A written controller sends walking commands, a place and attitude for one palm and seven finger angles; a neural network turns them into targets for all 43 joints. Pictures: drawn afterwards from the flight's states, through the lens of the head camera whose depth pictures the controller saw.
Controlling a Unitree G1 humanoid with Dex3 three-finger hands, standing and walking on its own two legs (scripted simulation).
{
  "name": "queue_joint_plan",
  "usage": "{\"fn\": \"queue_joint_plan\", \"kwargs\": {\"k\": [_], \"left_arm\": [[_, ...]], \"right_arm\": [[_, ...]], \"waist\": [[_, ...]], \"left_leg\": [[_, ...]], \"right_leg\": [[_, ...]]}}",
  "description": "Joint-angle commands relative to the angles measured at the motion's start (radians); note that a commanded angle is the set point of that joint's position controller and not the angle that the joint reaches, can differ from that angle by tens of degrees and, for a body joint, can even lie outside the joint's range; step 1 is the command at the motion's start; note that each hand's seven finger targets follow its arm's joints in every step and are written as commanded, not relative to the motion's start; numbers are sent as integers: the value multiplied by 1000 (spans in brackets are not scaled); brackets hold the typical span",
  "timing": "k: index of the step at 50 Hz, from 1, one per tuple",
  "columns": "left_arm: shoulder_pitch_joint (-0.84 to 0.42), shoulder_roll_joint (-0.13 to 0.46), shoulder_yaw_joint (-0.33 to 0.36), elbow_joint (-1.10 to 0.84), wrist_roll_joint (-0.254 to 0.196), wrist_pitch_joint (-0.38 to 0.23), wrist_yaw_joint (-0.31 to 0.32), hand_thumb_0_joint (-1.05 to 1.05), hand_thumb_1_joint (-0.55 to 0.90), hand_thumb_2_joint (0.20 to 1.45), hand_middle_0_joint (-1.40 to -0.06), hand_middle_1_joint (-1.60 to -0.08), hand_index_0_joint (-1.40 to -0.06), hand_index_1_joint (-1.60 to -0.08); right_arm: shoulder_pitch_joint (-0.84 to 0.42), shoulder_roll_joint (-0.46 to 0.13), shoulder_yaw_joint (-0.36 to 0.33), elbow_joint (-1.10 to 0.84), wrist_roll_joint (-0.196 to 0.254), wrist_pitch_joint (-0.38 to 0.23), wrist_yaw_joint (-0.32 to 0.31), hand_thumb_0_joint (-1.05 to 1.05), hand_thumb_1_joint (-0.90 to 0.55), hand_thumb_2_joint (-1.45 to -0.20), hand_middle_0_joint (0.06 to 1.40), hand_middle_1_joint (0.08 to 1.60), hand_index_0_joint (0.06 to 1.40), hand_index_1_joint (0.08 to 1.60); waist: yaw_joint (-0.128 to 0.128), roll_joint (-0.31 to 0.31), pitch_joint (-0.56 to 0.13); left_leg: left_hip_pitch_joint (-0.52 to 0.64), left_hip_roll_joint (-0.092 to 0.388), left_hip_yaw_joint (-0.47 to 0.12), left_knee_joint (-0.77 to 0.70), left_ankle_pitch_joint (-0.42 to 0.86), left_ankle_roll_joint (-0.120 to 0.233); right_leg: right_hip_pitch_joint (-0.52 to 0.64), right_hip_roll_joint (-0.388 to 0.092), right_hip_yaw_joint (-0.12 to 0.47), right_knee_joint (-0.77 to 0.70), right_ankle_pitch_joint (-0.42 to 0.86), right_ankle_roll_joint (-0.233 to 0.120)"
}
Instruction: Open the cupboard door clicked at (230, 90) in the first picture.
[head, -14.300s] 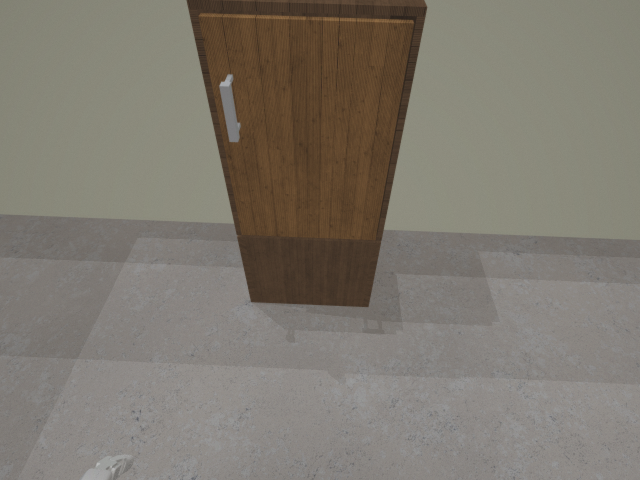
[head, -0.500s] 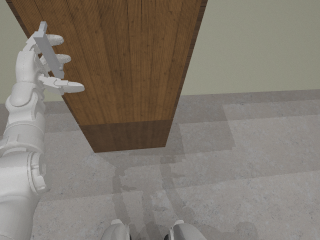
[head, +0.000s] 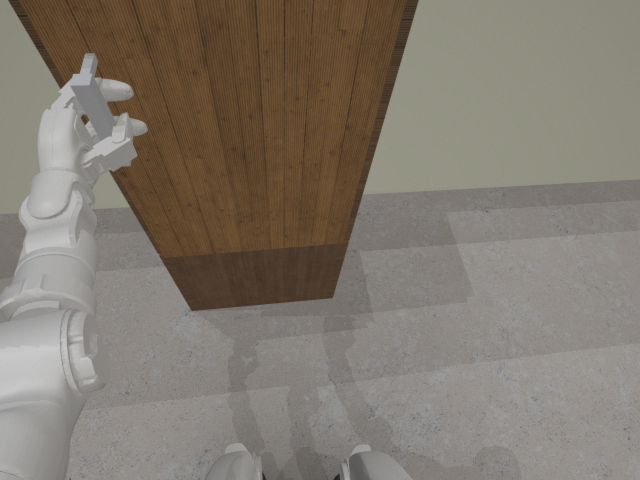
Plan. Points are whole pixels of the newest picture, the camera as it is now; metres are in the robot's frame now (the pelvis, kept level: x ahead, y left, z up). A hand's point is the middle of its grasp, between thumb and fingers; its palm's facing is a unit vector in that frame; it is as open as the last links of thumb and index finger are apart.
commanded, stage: close the thumb around the handle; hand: left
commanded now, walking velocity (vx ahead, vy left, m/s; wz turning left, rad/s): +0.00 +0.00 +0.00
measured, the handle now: (107, 113) +0.55 +0.22 +0.10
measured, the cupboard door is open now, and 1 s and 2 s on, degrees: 1 36 43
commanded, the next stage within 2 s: pull the door open along its arc in 0.04 s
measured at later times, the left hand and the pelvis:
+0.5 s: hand (128, 171) +0.46 +0.19 +0.10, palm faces +0.01 -1.00 +0.00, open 5.5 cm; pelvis +0.01 +0.00 +0.01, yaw -1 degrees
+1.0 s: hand (218, 285) +0.31 +0.08 +0.10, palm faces +0.43 -0.90 +0.04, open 5.5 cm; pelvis +0.00 -0.02 +0.02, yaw +3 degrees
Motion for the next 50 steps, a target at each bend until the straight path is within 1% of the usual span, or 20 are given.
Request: {"fn": "queue_joint_plan", "kwargs": {"k": [1,5,7,8,10,11,14,17,25,29,30,31,33,35,37,41,42,45,48,50], "left_arm": [[-445,190,-6,-221,-10,-86,0,0,900,900,-400,-1350,-400,-1350],[-509,149,-45,-244,-5,-95,11,0,900,900,-400,-1350,-400,-1350],[-494,172,-22,-235,-3,-95,16,0,900,900,-400,-1350,-400,-1350],[-484,255,37,-202,3,-91,18,0,900,900,-400,-1350,-400,-1350],[-428,258,40,-194,2,-88,9,0,900,900,-400,-1350,-400,-1350],[-397,227,23,-197,-1,-85,0,0,900,900,-400,-1350,-400,-1350],[-334,218,26,-255,-19,-84,-16,0,900,900,-400,-1350,-400,-1350],[-243,202,30,-325,-41,-82,-24,0,900,900,-400,-1350,-400,-1350],[137,97,-7,-585,-104,-43,-22,0,900,900,-400,-1350,-400,-1350],[303,-1,-56,-732,-134,-17,-1,0,900,900,-400,-1350,-400,-1350],[293,-21,55,-809,-180,-5,128,0,900,900,-400,-1350,-400,-1350],[347,-140,-36,-806,-163,19,200,0,900,900,-400,-1350,-400,-1350],[369,-201,-71,-855,-131,34,300,0,900,900,-400,-1350,-400,-1350],[420,-223,-94,-940,-71,32,404,0,900,900,-400,-1350,-400,-1350],[457,-327,-195,-1024,-4,37,493,0,900,900,-400,-1350,-400,-1350],[570,-463,-317,-1150,88,82,662,0,900,900,-400,-1350,-400,-1350],[573,-516,-373,-1193,100,97,689,0,900,900,-400,-1350,-400,-1350],[604,-577,-467,-1245,139,139,739,0,900,900,-400,-1350,-400,-1350],[653,-615,-528,-1292,177,164,762,0,900,900,-400,-1350,-400,-1350],[730,-646,-577,-1304,201,176,769,0,900,900,-400,-1350,-400,-1350]], "right_arm": [[140,-180,-69,-50,-6,-14,-14,0,-900,-900,200,300,200,300],[139,-179,-70,-42,-11,-17,-12,0,-900,-900,200,300,200,300],[141,-182,-73,-39,-10,-18,-12,0,-900,-900,200,300,200,300],[144,-192,-72,-36,-10,-14,-15,0,-900,-900,200,300,200,300],[140,-190,-65,-50,-8,-11,-17,0,-900,-900,200,300,200,300],[130,-183,-65,-60,-5,-11,-16,0,-900,-900,200,300,200,300],[112,-181,-68,-81,-2,-7,-14,0,-900,-900,200,300,200,300],[98,-177,-73,-102,4,-1,-11,0,-900,-900,200,300,200,300],[15,-155,-77,-182,27,-4,0,0,-900,-900,200,300,200,300],[-41,-138,-77,-213,36,-22,6,0,-900,-900,200,300,200,300],[-82,-107,-73,-218,33,-36,6,0,-900,-900,200,300,200,300],[-97,-100,-67,-217,31,-50,13,0,-900,-900,200,300,200,300],[-110,-104,-70,-204,24,-67,23,0,-900,-900,200,300,200,300],[-126,-98,-72,-207,5,-76,31,0,-900,-900,200,300,200,300],[-159,-79,-69,-217,-9,-81,44,0,-900,-900,200,300,200,300],[-214,-62,-70,-232,-29,-75,59,0,-900,-900,200,300,200,300],[-231,-58,-68,-239,-33,-72,60,0,-900,-900,200,300,200,300],[-258,-57,-66,-248,-42,-54,45,0,-900,-900,200,300,200,300],[-288,-41,-60,-258,-48,-42,30,0,-900,-900,200,300,200,300],[-294,-33,-56,-265,-51,-33,26,0,-900,-900,200,300,200,300]], "waist": [[-5,115,-425],[-22,138,-416],[-16,122,-437],[-7,102,-428],[9,93,-427],[14,89,-435],[41,119,-465],[58,86,-485],[124,44,-417],[139,24,-354],[216,18,-339],[182,10,-295],[164,-14,-236],[172,-40,-267],[172,4,-291],[180,-43,-296],[169,-35,-293],[141,-101,-238],[145,-81,-199],[144,-112,-169]], "left_leg": [[465,-30,-80,-79,413,7],[487,-27,-94,-79,395,5],[489,-26,-93,-75,407,5],[455,-27,-89,-74,381,7],[425,-36,-82,-83,378,11],[433,-36,-76,-86,389,11],[457,-37,-64,-87,414,7],[470,-35,-57,-93,461,9],[451,-47,-22,-142,482,16],[443,-52,-5,-169,440,15],[404,-58,-4,-181,438,8],[410,-58,-2,-197,400,1],[399,-54,-12,-203,340,-8],[410,-58,-10,-194,352,-2],[437,-57,-6,-190,370,-5],[453,-53,-19,-197,348,-8],[459,-56,-17,-198,325,-8],[453,-55,-25,-206,259,-4],[459,-59,-19,-215,233,-4],[458,-58,-24,-217,229,-2]], "right_leg": [[27,47,20,-97,356,-10],[-14,47,15,-94,317,-13],[-4,47,18,-94,332,-11],[12,45,24,-96,324,-11],[58,45,25,-92,342,-13],[66,44,23,-92,355,-10],[91,43,23,-93,380,-12],[137,46,21,-93,432,-11],[270,42,22,-121,512,-14],[296,36,22,-141,520,-8],[322,37,9,-148,490,-12],[297,38,-2,-150,456,-8],[254,36,-11,-154,388,-7],[276,31,-6,-144,395,-6],[272,20,-4,-129,402,-9],[294,13,-13,-132,364,-14],[293,10,-12,-139,348,-14],[292,5,-6,-173,297,-11],[300,-7,7,-197,284,-14],[309,-10,8,-211,285,-15]]}}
